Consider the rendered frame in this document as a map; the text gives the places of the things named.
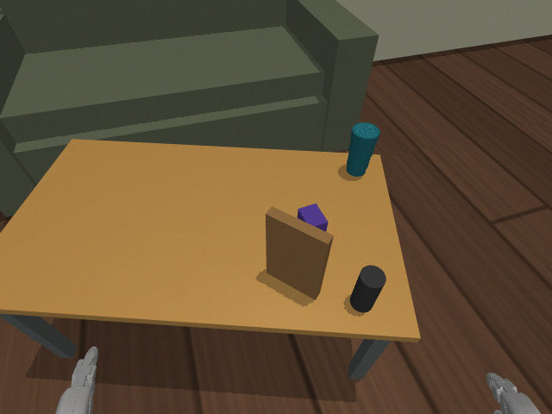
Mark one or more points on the right robot hand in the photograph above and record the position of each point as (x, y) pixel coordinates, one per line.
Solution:
(510, 400)

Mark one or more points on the left robot hand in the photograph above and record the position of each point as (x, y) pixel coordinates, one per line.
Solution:
(78, 398)

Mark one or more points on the coffee table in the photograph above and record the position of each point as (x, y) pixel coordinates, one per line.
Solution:
(173, 234)

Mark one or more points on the sofa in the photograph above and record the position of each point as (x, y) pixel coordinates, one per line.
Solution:
(273, 74)

